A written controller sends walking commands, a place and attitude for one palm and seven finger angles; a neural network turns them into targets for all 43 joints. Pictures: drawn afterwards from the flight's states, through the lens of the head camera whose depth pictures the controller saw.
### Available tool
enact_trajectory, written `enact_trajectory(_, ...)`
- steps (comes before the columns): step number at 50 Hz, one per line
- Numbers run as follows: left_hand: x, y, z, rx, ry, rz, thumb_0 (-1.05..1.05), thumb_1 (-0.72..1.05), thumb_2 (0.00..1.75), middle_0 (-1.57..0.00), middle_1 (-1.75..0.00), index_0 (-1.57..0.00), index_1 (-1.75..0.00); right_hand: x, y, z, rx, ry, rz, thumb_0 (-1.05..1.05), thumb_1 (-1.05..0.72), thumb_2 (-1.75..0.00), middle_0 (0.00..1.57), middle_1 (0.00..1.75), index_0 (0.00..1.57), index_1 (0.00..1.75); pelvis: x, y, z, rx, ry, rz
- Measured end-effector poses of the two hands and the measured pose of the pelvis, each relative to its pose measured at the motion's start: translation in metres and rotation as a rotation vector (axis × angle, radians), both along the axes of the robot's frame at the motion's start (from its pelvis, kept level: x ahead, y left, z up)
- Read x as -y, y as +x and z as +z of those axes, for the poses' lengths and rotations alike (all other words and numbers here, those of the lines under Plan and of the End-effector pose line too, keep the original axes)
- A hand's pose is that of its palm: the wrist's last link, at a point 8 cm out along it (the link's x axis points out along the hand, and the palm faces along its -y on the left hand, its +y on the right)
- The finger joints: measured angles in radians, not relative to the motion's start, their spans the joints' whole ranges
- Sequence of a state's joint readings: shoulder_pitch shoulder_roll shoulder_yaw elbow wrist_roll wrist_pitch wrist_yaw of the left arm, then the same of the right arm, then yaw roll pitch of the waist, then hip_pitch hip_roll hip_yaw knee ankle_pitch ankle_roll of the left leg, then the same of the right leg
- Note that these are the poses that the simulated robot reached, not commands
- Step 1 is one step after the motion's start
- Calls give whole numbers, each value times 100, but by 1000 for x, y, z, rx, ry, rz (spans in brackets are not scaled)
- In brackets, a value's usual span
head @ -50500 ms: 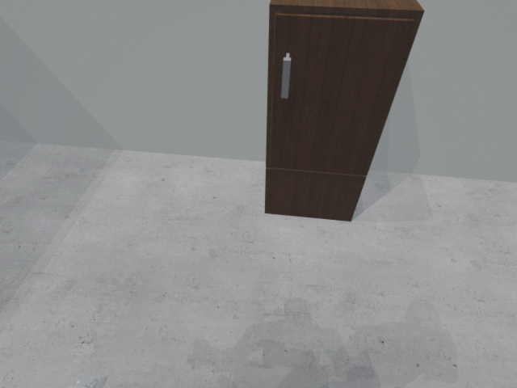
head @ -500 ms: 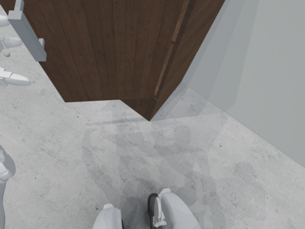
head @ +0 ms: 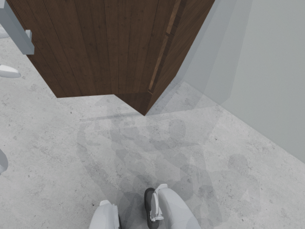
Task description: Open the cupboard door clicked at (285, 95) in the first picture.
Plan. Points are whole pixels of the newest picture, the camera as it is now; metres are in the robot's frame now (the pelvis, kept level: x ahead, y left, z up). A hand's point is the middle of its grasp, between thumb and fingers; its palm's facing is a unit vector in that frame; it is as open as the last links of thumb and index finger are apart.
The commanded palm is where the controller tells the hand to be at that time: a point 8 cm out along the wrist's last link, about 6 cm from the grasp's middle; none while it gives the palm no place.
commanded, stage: slide the fingers in behind the handle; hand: left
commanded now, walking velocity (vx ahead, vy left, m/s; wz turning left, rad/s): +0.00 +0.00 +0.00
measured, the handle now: (16, 22) +0.58 +0.24 +0.07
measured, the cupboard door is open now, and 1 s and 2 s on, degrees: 44 44 44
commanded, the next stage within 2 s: close the thumb around the handle in 1.36 s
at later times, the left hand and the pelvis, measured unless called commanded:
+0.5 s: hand (8, 45) +0.53 +0.26 +0.07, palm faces +0.01 -1.00 +0.00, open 14.0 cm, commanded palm +0.51 +0.29 +0.07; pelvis +0.01 +0.01 +0.00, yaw +0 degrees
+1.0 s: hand (23, 45) +0.53 +0.23 +0.07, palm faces +0.02 -1.00 -0.02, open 14.0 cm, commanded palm +0.51 +0.26 +0.07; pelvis +0.01 +0.00 +0.01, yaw +1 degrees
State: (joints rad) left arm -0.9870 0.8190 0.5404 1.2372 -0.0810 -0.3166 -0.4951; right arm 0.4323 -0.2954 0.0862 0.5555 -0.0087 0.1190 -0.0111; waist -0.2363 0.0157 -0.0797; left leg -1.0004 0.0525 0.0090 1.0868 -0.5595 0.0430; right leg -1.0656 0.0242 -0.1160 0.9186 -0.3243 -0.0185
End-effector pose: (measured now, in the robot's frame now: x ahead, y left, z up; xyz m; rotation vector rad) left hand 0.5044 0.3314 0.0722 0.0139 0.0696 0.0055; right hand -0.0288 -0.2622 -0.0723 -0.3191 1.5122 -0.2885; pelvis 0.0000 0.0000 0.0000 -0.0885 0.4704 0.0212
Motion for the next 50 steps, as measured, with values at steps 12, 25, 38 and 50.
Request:
enact_trajectory(12,9,2,1,6,0,11,-2,-50,30,-30,-120,-30,-120,-6,13,-2,36,16,9,0,-91,-90,21,30,21,30,-4,3,2,13,0,1)
enact_trajectory(25,20,3,-6,8,-11,9,-2,-50,30,-30,-120,-30,-120,-8,22,-3,43,22,13,0,-91,-90,21,30,21,30,-6,8,4,16,1,5)
enact_trajectory(38,42,5,-3,18,-14,8,-2,-50,30,-30,-120,-30,-120,-8,26,-4,56,39,5,0,-91,-90,20,30,21,30,-4,12,7,26,7,4)
enact_trajectory(50,48,3,-3,25,4,13,-2,-50,30,-30,-121,-30,-120,-4,25,-8,59,45,10,0,-91,-90,20,30,21,30,0,9,6,26,15,3)
